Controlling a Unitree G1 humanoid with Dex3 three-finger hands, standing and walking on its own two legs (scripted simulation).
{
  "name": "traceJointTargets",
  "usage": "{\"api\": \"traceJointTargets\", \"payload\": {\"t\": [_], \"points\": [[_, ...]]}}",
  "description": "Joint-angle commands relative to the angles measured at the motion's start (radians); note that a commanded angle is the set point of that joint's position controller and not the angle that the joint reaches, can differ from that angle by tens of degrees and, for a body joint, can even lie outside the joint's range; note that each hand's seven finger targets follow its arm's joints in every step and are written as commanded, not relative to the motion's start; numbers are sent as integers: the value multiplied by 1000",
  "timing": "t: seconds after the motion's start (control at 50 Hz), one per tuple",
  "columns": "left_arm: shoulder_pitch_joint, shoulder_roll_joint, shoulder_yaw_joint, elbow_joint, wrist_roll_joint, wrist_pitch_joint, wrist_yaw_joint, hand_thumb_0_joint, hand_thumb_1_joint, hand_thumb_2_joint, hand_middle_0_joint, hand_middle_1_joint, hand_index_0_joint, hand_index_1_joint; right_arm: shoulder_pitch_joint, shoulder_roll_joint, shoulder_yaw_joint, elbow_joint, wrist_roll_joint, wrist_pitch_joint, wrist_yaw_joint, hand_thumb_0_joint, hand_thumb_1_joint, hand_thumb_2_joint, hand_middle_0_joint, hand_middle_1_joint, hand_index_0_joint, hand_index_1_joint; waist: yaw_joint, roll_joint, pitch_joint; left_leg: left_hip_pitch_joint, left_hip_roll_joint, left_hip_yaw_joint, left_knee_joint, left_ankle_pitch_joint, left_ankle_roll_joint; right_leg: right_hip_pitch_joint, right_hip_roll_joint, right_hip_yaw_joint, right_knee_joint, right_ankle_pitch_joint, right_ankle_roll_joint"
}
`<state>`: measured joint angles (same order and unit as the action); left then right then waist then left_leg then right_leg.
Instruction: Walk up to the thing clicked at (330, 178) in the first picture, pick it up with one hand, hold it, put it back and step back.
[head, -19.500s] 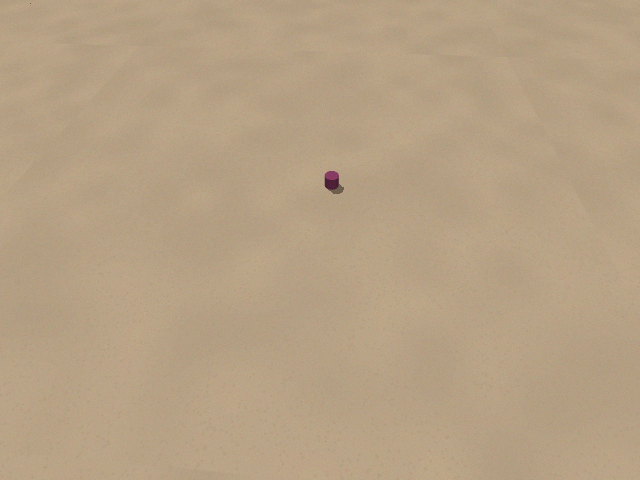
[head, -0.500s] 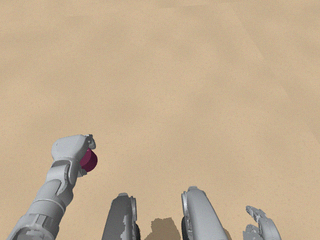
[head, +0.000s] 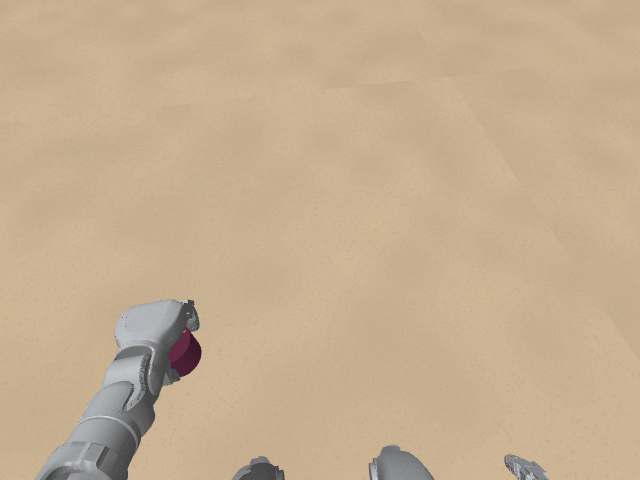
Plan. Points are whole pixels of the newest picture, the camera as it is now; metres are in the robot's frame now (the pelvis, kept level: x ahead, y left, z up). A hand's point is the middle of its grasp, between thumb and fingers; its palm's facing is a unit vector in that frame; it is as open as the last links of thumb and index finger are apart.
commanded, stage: lift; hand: left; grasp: from above
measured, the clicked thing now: (173, 349) +0.34 +0.22 -0.11
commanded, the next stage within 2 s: hold in 0.12 s
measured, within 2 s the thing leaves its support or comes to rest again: neither
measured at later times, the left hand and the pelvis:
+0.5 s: hand (149, 335) +0.32 +0.22 -0.02, palm faces -0.42 -0.06 -0.90, open 9.3 cm; pelvis +0.01 +0.00 +0.04, yaw +0 degrees
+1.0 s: hand (147, 332) +0.32 +0.21 +0.00, palm faces -0.44 -0.05 -0.90, open 9.3 cm; pelvis +0.02 +0.00 +0.05, yaw -1 degrees
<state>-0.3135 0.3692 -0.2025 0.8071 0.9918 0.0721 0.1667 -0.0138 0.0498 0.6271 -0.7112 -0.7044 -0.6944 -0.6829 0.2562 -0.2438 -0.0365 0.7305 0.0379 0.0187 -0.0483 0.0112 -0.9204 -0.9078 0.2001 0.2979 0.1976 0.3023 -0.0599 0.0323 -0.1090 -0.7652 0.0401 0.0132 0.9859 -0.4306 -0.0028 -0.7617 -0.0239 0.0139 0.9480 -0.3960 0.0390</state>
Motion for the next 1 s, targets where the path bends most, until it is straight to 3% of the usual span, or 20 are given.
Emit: {"api": "traceJointTargets", "payload": {"t": [0.0,0.08,0.12,0.2,0.32,0.36,0.52,0.58,0.68,0.8,0.98], "points": [[-255,190,81,-138,2,-4,21,0,341,827,-816,-735,-805,-748,13,-143,-55,-107,1,-36,-7,0,-914,-907,200,300,200,300,9,-13,-264,264,-47,-17,-220,225,4,213,50,-19,-204,193,-46],[-276,170,65,-160,-9,-19,3,0,354,854,-810,-785,-806,-791,9,-144,-55,-114,1,-39,-4,0,-915,-906,200,300,200,300,-1,-13,-250,311,-44,-14,-262,244,4,240,52,-23,-242,211,-45],[-287,193,82,-171,-1,-28,3,0,370,871,-820,-797,-817,-801,6,-145,-57,-114,0,-40,-6,0,-913,-906,200,300,200,300,8,-4,-245,324,-48,-7,-278,244,5,257,51,-17,-262,211,-45],[-308,190,78,-186,10,-47,7,0,357,877,-801,-820,-804,-819,-9,-145,-57,-122,0,-41,-5,0,-914,-907,200,300,200,300,10,19,-225,363,-45,-9,-319,230,-2,263,54,-25,-289,187,-48],[-319,220,87,-196,27,-49,2,0,406,906,-829,-829,-835,-826,-27,-152,-62,-121,5,-34,-4,0,-911,-905,200,300,199,300,19,-4,-233,411,-53,3,-349,279,2,335,52,-14,-330,239,-45],[-319,196,75,-197,11,-48,-5,0,419,906,-840,-830,-846,-826,-30,-148,-59,-119,6,-35,-2,0,-909,-904,200,300,200,300,11,-20,-209,411,-54,5,-362,268,6,341,50,-10,-347,235,-42],[-260,198,72,-202,7,-48,-56,0,416,885,-838,-828,-846,-822,-53,-152,-59,-142,12,-26,2,0,-911,-905,199,300,199,300,34,-24,-185,438,-53,9,-398,302,5,386,54,-15,-373,255,-45],[-303,209,75,-272,3,-60,-74,0,411,869,-815,-850,-831,-835,-55,-148,-57,-150,14,-22,2,0,-911,-905,199,300,199,300,33,2,-212,462,-51,14,-405,321,3,400,56,-11,-374,272,-47],[-263,228,102,-251,11,-63,-78,0,418,889,-832,-836,-842,-827,-68,-154,-55,-162,16,-17,0,0,-908,-905,199,300,199,300,39,-11,-181,473,-51,15,-425,310,4,403,57,-11,-391,256,-48],[-296,229,102,-315,11,-60,-81,0,428,887,-825,-865,-842,-849,-84,-147,-53,-169,16,-14,2,0,-910,-905,199,300,199,300,47,-13,-188,481,-57,21,-439,296,9,435,50,-2,-414,253,-42],[-253,221,96,-345,-2,-57,-119,0,439,895,-829,-874,-847,-857,-101,-146,-51,-179,22,-6,-3,0,-910,-906,199,300,199,300,53,-24,-183,523,-54,25,-464,334,12,459,51,-7,-432,284,-42]]}}
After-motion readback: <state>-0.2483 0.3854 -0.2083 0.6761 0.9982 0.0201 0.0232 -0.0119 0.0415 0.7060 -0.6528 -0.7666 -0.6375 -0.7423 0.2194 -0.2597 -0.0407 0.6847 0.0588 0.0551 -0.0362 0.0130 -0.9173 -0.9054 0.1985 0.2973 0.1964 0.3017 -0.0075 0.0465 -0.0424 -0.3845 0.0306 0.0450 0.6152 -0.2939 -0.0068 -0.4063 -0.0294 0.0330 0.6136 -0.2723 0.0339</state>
